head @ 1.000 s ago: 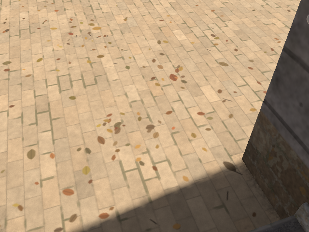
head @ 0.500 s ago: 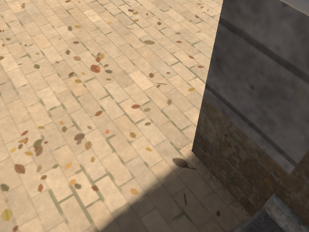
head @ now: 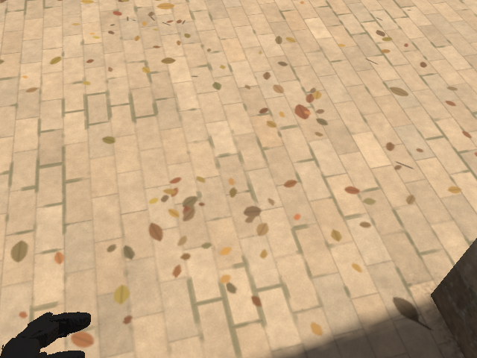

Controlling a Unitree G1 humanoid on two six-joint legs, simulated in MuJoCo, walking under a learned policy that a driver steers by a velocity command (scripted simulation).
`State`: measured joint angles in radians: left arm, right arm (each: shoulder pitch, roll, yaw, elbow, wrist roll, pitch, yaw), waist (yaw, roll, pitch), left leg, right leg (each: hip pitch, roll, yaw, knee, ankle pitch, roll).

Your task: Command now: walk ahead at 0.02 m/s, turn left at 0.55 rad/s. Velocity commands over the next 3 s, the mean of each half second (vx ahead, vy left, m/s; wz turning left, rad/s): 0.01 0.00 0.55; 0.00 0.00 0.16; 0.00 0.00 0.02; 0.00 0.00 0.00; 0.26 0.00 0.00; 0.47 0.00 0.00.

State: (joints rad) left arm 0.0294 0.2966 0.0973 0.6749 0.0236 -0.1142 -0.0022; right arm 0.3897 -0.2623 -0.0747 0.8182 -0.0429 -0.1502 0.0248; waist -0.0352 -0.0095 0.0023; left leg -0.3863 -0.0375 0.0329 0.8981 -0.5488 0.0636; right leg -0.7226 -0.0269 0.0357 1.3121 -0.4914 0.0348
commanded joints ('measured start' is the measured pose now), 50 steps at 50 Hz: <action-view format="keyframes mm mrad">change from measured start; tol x64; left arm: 1 86 34 -26 -45 38 26 7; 50 287 111 -56 -6 65 95 -3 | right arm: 1 -94 -110 6 -99 -20 15 20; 50 -456 -106 104 -299 -19 114 78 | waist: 1 107 32 -88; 39 -78 -212 -162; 42 -164 828 312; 50 129 68 -193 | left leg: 1 -42 216 -324 -157 1083 46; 14 -181 46 -563 83 -33 168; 23 -681 41 -101 1401 -126 -202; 40 2 -16 13 312 -280 -5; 42 -170 208 -1156 -476 -180 318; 50 -430 177 -491 -72 178 221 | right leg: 1 -84 8 19 75 358 29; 7 -438 -25 70 -403 747 39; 15 368 16 1 -1223 1012 -20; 18 1404 -436 175 -628 1910 -295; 24 462 -365 203 -1055 298 -267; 38 233 -214 -68 -1035 764 -178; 42 -533 201 270 -362 -354 -121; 50 -192 195 148 479 528 77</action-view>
